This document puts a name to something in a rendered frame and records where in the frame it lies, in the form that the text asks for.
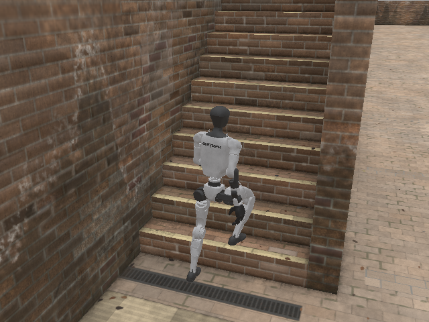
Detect stairs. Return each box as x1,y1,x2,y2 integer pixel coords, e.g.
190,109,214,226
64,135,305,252
139,0,336,288

